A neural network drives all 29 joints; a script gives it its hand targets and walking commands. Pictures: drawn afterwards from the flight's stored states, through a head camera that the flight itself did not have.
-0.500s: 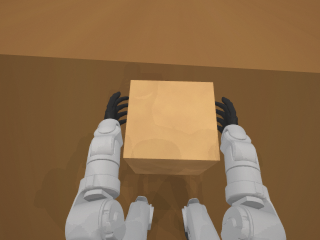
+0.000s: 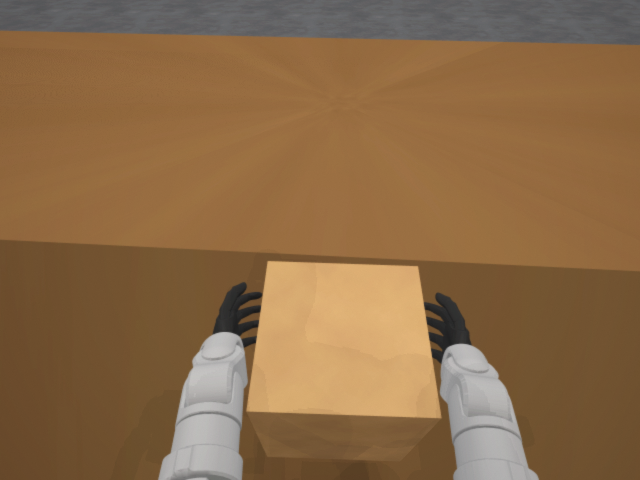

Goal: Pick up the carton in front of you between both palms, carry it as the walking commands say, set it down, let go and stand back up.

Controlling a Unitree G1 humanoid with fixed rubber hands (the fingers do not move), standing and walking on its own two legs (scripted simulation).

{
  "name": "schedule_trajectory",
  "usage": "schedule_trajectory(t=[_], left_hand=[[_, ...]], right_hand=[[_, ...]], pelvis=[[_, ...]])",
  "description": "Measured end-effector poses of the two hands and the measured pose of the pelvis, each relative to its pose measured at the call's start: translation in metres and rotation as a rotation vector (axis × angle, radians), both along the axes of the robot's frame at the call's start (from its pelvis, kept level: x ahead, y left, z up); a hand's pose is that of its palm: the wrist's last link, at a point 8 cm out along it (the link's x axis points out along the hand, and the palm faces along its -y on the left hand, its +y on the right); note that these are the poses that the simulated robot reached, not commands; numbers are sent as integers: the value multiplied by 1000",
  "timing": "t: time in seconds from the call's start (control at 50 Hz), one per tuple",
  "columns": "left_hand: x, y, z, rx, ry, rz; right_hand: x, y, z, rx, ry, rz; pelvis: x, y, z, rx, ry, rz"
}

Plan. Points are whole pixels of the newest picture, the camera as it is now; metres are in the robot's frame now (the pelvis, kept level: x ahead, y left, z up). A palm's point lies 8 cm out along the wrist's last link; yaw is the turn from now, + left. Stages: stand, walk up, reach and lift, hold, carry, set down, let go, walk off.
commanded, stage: reach and lift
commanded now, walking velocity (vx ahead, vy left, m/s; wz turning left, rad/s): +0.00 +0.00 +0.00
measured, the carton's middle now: (337, 367) +0.32 +0.00 -0.08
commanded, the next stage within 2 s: hold in 1.16 s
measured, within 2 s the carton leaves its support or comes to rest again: neither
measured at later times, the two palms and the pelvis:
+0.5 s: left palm (221, 333) +0.30 +0.15 +0.05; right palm (469, 348) +0.29 -0.15 +0.04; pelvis +0.00 +0.00 +0.02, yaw +1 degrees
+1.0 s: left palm (215, 324) +0.31 +0.15 +0.06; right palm (467, 332) +0.30 -0.15 +0.06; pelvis +0.02 +0.00 +0.03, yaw +0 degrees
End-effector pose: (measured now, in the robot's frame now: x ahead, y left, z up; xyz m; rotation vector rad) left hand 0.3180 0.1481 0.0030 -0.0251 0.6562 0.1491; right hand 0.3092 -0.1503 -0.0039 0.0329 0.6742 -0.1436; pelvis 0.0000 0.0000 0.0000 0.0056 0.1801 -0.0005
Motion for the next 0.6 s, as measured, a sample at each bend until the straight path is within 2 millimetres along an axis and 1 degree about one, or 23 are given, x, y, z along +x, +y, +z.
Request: schedule_trajectory(t=[0.14,0.22,0.3,0.46,0.6], left_hand=[[-9,3,34,18,-14,-5],[-13,4,47,22,-11,-7],[-16,3,49,29,4,-17],[-17,-1,49,53,22,-44],[-16,0,47,54,16,-40]], right_hand=[[-6,2,37,-24,-14,24],[-9,4,49,-38,-11,34],[-13,3,53,-45,4,34],[-19,-1,49,-54,25,30],[-16,0,50,-63,22,39]], pelvis=[[4,0,16,-3,-122,2],[3,1,20,-5,-180,6],[1,2,22,-6,-212,10],[0,3,24,-5,-232,13],[3,2,24,-4,-225,3]])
